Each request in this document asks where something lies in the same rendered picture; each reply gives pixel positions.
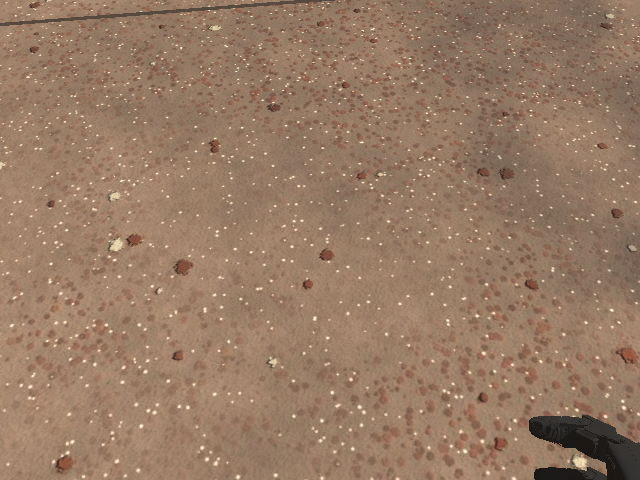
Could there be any right robot hand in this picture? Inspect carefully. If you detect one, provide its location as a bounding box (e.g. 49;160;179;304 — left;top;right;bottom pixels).
529;415;640;480

